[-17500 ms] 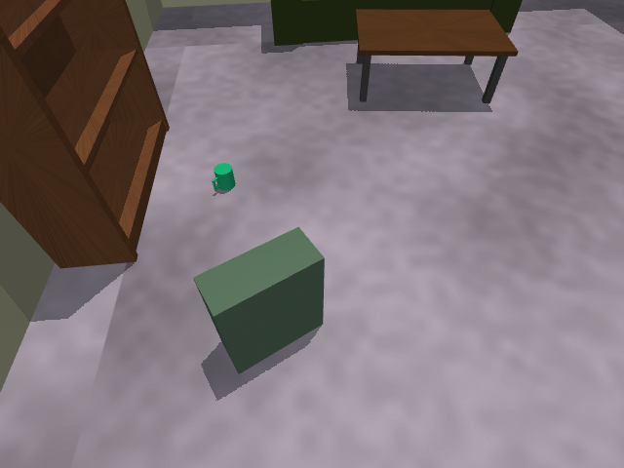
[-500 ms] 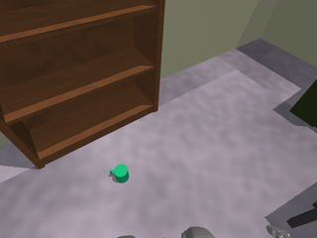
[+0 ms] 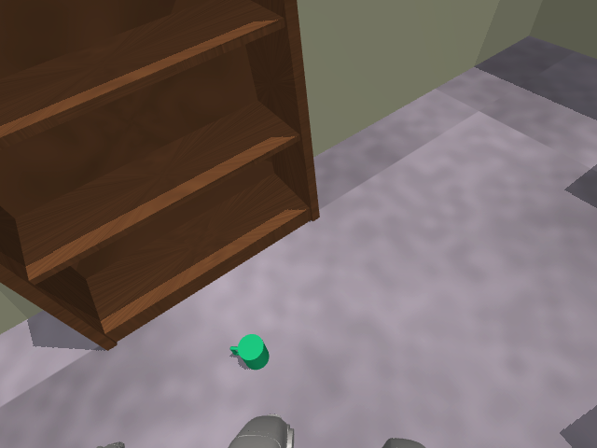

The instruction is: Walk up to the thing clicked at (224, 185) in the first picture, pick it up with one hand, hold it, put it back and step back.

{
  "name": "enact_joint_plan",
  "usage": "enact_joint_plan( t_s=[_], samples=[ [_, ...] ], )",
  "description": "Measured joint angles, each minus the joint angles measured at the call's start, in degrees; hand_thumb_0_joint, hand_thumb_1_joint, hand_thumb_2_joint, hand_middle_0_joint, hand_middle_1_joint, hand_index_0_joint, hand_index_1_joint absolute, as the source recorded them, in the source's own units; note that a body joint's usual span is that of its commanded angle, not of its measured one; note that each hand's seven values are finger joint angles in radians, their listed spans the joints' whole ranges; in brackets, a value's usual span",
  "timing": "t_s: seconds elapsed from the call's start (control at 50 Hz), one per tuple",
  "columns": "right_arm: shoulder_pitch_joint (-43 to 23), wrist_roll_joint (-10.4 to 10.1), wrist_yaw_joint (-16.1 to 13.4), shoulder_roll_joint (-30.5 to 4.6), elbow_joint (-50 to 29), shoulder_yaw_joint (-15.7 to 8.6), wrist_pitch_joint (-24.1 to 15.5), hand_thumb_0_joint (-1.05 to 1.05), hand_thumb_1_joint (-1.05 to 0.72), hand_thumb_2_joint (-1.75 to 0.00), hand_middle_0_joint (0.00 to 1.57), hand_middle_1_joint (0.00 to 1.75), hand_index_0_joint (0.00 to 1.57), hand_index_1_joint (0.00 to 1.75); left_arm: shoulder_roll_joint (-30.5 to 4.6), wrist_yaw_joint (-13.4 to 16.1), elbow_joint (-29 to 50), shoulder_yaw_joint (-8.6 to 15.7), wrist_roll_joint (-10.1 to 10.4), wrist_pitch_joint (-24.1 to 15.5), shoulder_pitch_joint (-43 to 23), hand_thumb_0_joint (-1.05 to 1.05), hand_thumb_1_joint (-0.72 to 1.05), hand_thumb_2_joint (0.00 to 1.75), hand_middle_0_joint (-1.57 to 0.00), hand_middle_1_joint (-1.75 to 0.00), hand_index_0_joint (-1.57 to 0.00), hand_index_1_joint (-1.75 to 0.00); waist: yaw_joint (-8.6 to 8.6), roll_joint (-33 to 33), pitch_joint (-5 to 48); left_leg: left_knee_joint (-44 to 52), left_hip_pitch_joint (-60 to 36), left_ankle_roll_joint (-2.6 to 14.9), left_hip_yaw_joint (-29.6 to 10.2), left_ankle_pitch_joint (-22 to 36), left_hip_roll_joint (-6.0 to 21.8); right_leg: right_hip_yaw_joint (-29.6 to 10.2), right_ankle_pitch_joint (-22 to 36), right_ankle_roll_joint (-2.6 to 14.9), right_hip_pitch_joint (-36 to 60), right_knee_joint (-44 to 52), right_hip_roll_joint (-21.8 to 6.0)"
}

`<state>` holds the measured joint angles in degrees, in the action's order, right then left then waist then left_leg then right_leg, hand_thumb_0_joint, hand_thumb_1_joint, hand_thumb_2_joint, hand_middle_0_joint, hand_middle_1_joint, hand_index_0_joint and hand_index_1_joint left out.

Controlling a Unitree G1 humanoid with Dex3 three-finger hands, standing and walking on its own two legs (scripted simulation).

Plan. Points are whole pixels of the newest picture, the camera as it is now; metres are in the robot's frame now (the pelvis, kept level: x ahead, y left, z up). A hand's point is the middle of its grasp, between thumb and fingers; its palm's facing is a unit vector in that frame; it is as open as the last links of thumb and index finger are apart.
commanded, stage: walk up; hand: left
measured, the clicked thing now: (248, 351) +0.47 +0.29 -0.71
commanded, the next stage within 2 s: stand in 1.76 s
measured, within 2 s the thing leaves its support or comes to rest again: neither
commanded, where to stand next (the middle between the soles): +0.09 +0.03 m, yaw +0 degrees
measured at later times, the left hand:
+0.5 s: hand out of the picture +0.07 +0.29 -0.15, palm faces +0.02 -0.94 -0.34, open 7.4 cm
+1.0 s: hand (148, 443) +0.14 +0.28 -0.14, palm faces +0.00 -0.94 -0.34, open 7.4 cm
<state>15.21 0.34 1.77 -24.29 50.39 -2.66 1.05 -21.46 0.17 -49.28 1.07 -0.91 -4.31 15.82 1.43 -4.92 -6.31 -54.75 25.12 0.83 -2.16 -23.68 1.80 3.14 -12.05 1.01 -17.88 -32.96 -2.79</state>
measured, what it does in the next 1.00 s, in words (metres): steps on the spot: left foot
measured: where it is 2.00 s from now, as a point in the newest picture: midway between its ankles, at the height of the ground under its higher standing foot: outside the picture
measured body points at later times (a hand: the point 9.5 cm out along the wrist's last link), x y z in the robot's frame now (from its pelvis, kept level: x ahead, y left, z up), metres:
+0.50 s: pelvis +0.02 +0.03 +0.00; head +0.03 +0.04 +0.45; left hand +0.07 +0.34 -0.13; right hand +0.14 -0.26 -0.12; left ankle +0.06 +0.16 -0.73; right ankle +0.06 -0.11 -0.73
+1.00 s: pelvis +0.05 +0.02 +0.02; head +0.05 +0.02 +0.47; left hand +0.14 +0.32 -0.11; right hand +0.13 -0.28 -0.12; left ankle +0.06 +0.16 -0.73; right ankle +0.06 -0.11 -0.73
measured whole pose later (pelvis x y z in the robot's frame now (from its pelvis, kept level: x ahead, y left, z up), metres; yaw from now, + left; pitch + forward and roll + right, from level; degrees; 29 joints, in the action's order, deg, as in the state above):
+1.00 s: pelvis +0.05 +0.02 +0.02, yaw +1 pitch -3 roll +0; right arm 4.3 0.1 1.0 -20.7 66.5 -0.5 0.2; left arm -19.6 -0.3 -66.3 0.3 -0.2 -1.3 3.3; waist 0.1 -0.6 -3.2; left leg -20.5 8.0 -1.6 1.1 -9.9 2.3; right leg 1.4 -10.2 -1.6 -7.8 -20.6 -2.4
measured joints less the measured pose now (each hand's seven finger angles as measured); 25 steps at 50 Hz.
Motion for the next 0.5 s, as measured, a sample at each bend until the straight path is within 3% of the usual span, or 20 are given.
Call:
enact_joint_plan(
  t_s=[0.1, 0.16, 0.24, 0.32, 0.36, 0.5],
  samples=[
    [-0.73, 0.11, -0.12, 0.53, 2.59, 0.06, -0.19, 0.01, -0.91, -0.9, 0.21, 0.3, 0.2, 0.3, -0.9, -0.1, -0.56, 0.15, -0.16, 1.34, -1.62, 0.01, 0.9, 0.9, -0.21, -0.3, -0.21, -0.3, -0.04, 1.76, 0.84, 12.73, -3.79, -0.8, 1.2, 4.34, 1.33, 0.57, -2.62, -0.81, -0.77, -3.46, -0.49],
    [-1.77, 0.47, -0.7, 1.69, 4.63, 0.06, -0.87, 0.01, -0.91, -0.9, 0.21, 0.3, 0.2, 0.3, -1.81, -0.05, -1.9, 0.32, 0.44, 2.71, -3.5, 0.01, 0.9, 0.9, -0.21, -0.3, -0.21, -0.3, -0.17, 5.4, 0.63, 17.04, -6.67, -1.67, 3.0, 8.2, -0.57, -0.55, -5.33, -1.77, -2.18, -8.15, -2.52],
    [-2.69, 0.57, -0.66, 2.77, 5.79, 1.27, -1.31, 0.01, -0.9, -0.9, 0.21, 0.3, 0.21, 0.3, -1.21, -0.04, -4.75, -0.16, 1.3, 4.06, -4.92, 0.01, 0.9, 0.9, -0.21, -0.3, -0.21, -0.3, -0.88, 6.67, 1.92, 16.82, -6.63, -1.26, 2.82, 7.45, -0.13, -2.14, -12.09, -0.2, -1.36, -8.28, -0.42],
    [-4.98, 0.19, -0.7, 3.34, 6.87, 2.24, -1.25, 0.01, -0.9, -0.9, 0.21, 0.3, 0.21, 0.3, -0.81, -0.28, -7.53, -0.5, 1.35, 3.34, -5.67, 0.01, 0.9, 0.9, -0.21, -0.3, -0.21, -0.3, -0.77, 6.8, 1.82, 17.37, -7.3, -1.55, 2.6, 7.56, 0.6, -1.85, -2.45, -1.87, 1.44, -2.25, 0.33],
    [-6.2, -0.04, -0.72, 3.59, 7.46, 2.52, -1.29, 0.01, -0.9, -0.9, 0.21, 0.3, 0.21, 0.3, -0.47, -0.28, -9.15, -0.78, 1.24, 3.31, -5.96, 0.01, 0.9, 0.9, -0.21, -0.3, -0.21, -0.3, -0.63, 6.36, 1.91, 18.09, -7.93, -1.54, 2.45, 7.79, 0.85, -1.66, -2.29, -2.8, 2.49, -0.74, 0.56],
    [-9.46, -0.1, -0.5, 4.26, 9.4, 3.15, -1.14, 0.01, -0.9, -0.9, 0.21, 0.3, 0.21, 0.3, -0.09, -0.82, -13.45, -1.35, 1.22, 3.38, -6.31, 0.01, 0.9, 0.9, -0.21, -0.3, -0.21, -0.3, 0.28, 4.9, 3.19, 22.99, -10.29, -1.64, 2.55, 9.76, 0.63, -1.51, -0.93, -2.58, 4.7, 3.7, 0.44]
  ],
)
